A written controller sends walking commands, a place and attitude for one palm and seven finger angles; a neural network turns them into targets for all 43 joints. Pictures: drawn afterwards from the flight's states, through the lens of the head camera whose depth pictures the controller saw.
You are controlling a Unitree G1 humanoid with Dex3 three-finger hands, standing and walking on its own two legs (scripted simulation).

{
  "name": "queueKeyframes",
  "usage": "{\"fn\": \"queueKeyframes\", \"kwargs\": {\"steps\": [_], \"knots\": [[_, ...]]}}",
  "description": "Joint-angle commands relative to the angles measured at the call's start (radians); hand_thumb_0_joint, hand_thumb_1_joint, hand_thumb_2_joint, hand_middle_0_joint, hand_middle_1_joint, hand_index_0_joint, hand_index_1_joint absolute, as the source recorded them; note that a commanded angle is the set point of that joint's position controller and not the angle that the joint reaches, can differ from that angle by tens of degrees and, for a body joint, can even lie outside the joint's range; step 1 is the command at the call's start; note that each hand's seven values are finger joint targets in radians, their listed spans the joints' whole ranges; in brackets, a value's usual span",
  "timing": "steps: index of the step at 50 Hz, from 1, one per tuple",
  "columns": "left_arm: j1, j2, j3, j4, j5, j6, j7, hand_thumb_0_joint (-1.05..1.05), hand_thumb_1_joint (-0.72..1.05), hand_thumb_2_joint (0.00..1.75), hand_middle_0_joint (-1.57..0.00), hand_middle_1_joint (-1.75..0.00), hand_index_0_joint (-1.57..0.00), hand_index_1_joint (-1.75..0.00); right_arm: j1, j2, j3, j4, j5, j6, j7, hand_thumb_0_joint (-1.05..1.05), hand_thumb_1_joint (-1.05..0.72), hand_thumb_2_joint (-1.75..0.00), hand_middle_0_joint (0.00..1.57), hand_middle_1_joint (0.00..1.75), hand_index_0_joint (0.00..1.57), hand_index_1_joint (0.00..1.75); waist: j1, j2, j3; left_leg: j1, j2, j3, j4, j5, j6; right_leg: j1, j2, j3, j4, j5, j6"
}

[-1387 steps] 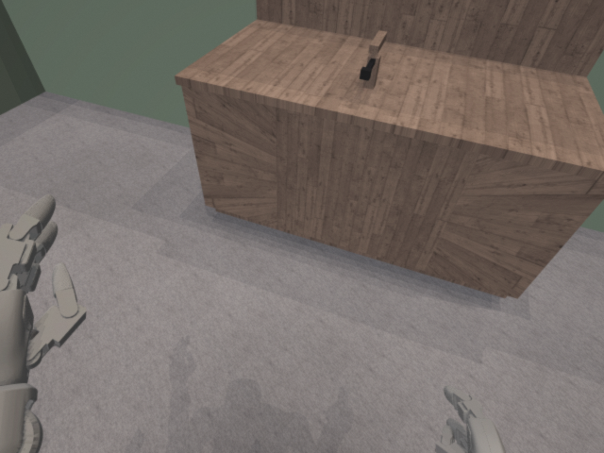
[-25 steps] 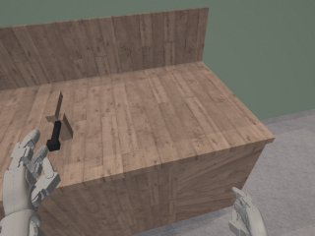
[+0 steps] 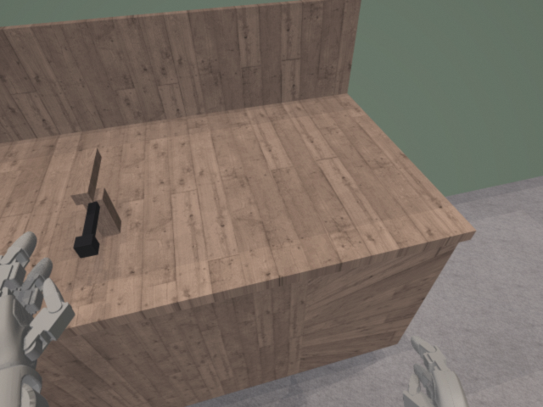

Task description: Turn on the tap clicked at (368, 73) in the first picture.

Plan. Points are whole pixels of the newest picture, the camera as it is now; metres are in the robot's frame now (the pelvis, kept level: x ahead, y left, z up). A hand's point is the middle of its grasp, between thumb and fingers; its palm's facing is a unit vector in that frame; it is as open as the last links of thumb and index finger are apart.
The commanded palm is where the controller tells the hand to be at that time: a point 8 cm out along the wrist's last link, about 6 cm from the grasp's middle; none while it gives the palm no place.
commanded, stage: reach beside the lever's end, fingers flat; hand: left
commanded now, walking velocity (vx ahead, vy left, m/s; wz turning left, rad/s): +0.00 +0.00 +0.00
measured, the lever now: (86, 245) +0.33 +0.36 +0.04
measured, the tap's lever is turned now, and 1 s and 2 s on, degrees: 0 0 0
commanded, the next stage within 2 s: push the lever round in 1.66 s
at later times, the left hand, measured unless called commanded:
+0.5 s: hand (60, 278) +0.25 +0.33 +0.09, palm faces +0.57 -0.82 -0.10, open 7.6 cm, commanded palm +0.20 +0.37 +0.09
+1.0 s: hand (57, 269) +0.28 +0.37 +0.06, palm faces +0.60 -0.79 -0.12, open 7.7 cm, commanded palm +0.23 +0.40 +0.06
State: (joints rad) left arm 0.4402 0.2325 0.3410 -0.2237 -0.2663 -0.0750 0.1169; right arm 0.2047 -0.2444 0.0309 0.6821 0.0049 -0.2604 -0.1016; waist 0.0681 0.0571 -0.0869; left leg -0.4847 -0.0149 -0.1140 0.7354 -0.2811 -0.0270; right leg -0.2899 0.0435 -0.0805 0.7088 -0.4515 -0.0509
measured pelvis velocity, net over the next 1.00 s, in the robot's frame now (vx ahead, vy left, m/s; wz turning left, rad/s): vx -0.01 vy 0.03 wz -0.03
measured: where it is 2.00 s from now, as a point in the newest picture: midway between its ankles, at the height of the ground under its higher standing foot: outside the picture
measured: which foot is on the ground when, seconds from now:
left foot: down 0.00-1.00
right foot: down 0.00-1.00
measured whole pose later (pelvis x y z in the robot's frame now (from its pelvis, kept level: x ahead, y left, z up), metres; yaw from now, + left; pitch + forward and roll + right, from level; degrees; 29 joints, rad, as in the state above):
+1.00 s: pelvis -0.01 +0.03 -0.02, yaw -2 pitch +8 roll -4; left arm 0.01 0.35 0.50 0.32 -0.20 -0.22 0.11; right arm 0.21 -0.24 0.03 0.68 -0.02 -0.15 -0.08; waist 0.01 0.04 -0.09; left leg -0.71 -0.01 -0.10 0.87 -0.31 0.01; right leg -0.50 0.04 -0.07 0.81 -0.46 -0.01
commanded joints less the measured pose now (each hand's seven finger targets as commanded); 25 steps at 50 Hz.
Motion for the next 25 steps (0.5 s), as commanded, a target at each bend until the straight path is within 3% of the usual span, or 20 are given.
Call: {"fn": "queueKeyframes", "kwargs": {"steps": [1,3,6,8,11,13,14,16,17,18,19,21,23,25], "knots": [[-0.190,0.202,0.128,-0.176,0.018,-0.086,0.022,0.00,0.90,0.90,-0.19,-0.28,-0.19,-0.28,-0.141,-0.105,-0.033,-0.158,0.003,-0.059,-0.012,0.00,-0.90,-0.90,0.20,0.30,0.20,0.30,-0.010,0.017,-0.062,0.157,-0.016,0.043,-0.058,0.101,0.057,-0.143,-0.044,0.044,-0.161,0.276,0.028],[-0.214,0.211,0.128,-0.169,0.030,-0.096,0.032,0.00,0.90,0.90,-0.19,-0.28,-0.19,-0.28,-0.141,-0.105,-0.031,-0.155,0.001,-0.061,-0.008,0.00,-0.90,-0.90,0.20,0.30,0.20,0.30,-0.015,0.032,-0.073,0.155,-0.016,0.039,-0.057,0.081,0.058,-0.156,-0.040,0.041,-0.158,0.244,0.026],[-0.263,0.205,0.121,-0.103,0.028,-0.110,0.037,0.00,0.90,0.90,-0.19,-0.27,-0.19,-0.27,-0.142,-0.110,-0.029,-0.149,0.000,-0.061,-0.007,0.00,-0.90,-0.90,0.20,0.30,0.20,0.30,-0.026,0.003,-0.056,0.133,-0.012,0.027,-0.062,0.022,0.055,-0.182,-0.032,0.039,-0.157,0.175,0.025],[-0.306,0.222,0.124,-0.074,0.033,-0.108,0.035,0.00,0.90,0.90,-0.19,-0.26,-0.19,-0.26,-0.148,-0.112,-0.026,-0.143,0.002,-0.057,-0.009,0.00,-0.90,-0.90,0.20,0.30,0.20,0.30,-0.028,0.037,-0.058,0.123,-0.013,0.023,-0.070,-0.013,0.055,-0.192,-0.031,0.040,-0.155,0.142,0.023],[-0.345,0.227,0.131,0.007,0.026,-0.095,0.028,0.00,0.90,0.90,-0.19,-0.26,-0.19,-0.26,-0.148,-0.119,-0.028,-0.143,0.003,-0.049,-0.014,0.00,-0.90,-0.90,0.20,0.30,0.20,0.30,-0.028,-0.007,-0.059,0.102,-0.012,0.019,-0.076,-0.057,0.054,-0.198,-0.027,0.039,-0.156,0.104,0.025],[-0.399,0.255,0.142,0.017,0.036,-0.090,0.031,0.00,0.90,0.90,-0.18,-0.25,-0.18,-0.25,-0.147,-0.121,-0.025,-0.142,0.005,-0.044,-0.015,0.00,-0.90,-0.90,0.20,0.30,0.20,0.30,-0.026,0.034,-0.074,0.105,-0.010,0.011,-0.087,-0.073,0.053,-0.198,-0.026,0.038,-0.147,0.100,0.022],[-0.432,0.232,0.115,0.011,0.041,-0.094,0.032,0.00,0.90,0.90,-0.18,-0.25,-0.18,-0.25,-0.149,-0.120,-0.023,-0.147,0.002,-0.044,-0.013,0.00,-0.90,-0.90,0.20,0.30,0.20,0.30,-0.035,0.049,-0.086,0.119,-0.011,0.010,-0.086,-0.071,0.053,-0.204,-0.026,0.036,-0.138,0.110,0.022],[-0.432,0.244,0.131,0.030,0.046,-0.102,0.042,0.00,0.90,0.90,-0.18,-0.24,-0.18,-0.24,-0.138,-0.123,-0.025,-0.148,-0.003,-0.041,-0.009,0.00,-0.90,-0.90,0.20,0.30,0.20,0.30,-0.029,0.052,-0.102,0.118,-0.009,0.001,-0.086,-0.071,0.051,-0.202,-0.022,0.030,-0.123,0.121,0.019],[-0.414,0.268,0.160,0.043,0.049,-0.109,0.048,0.00,0.90,0.90,-0.18,-0.24,-0.18,-0.24,-0.128,-0.127,-0.030,-0.147,-0.008,-0.038,-0.007,0.00,-0.90,-0.90,0.20,0.30,0.20,0.30,-0.024,0.025,-0.131,0.121,-0.007,-0.002,-0.078,-0.042,0.052,-0.191,-0.018,0.027,-0.116,0.140,0.018],[-0.405,0.294,0.181,0.044,0.058,-0.115,0.050,0.00,0.90,0.90,-0.18,-0.24,-0.18,-0.24,-0.127,-0.128,-0.032,-0.146,-0.006,-0.032,-0.004,0.00,-0.90,-0.90,0.20,0.30,0.20,0.30,-0.014,0.064,-0.150,0.125,-0.004,-0.001,-0.077,-0.018,0.050,-0.183,-0.017,0.027,-0.106,0.155,0.015],[-0.408,0.252,0.144,0.031,0.058,-0.122,0.050,0.00,0.90,0.90,-0.18,-0.24,-0.18,-0.24,-0.125,-0.121,-0.029,-0.154,-0.008,-0.029,0.000,0.00,-0.90,-0.90,0.20,0.30,0.20,0.30,-0.022,0.067,-0.155,0.131,-0.005,-0.001,-0.075,-0.016,0.049,-0.189,-0.017,0.022,-0.098,0.160,0.016],[-0.441,0.231,0.124,0.054,0.059,-0.133,0.054,0.00,0.90,0.90,-0.18,-0.23,-0.18,-0.23,-0.123,-0.124,-0.028,-0.151,-0.009,-0.028,0.005,0.00,-0.90,-0.90,0.20,0.30,0.20,0.30,-0.036,0.059,-0.132,0.123,0.001,-0.015,-0.078,-0.053,0.046,-0.220,-0.012,0.016,-0.089,0.148,0.016],[-0.473,0.268,0.159,0.096,0.061,-0.140,0.057,0.00,0.90,0.90,-0.18,-0.22,-0.18,-0.22,-0.119,-0.133,-0.031,-0.141,-0.008,-0.017,0.002,0.00,-0.90,-0.90,0.20,0.30,0.20,0.30,-0.039,0.039,-0.113,0.101,0.005,-0.022,-0.081,-0.075,0.048,-0.231,-0.009,0.016,-0.085,0.137,0.015],[-0.468,0.254,0.150,0.123,0.059,-0.141,0.052,0.00,0.90,0.90,-0.17,-0.22,-0.17,-0.22,-0.115,-0.136,-0.036,-0.147,-0.008,-0.011,0.002,0.00,-0.90,-0.90,0.20,0.30,0.20,0.30,-0.041,0.019,-0.125,0.096,0.005,-0.019,-0.075,-0.069,0.048,-0.230,-0.009,0.015,-0.079,0.139,0.016]]}}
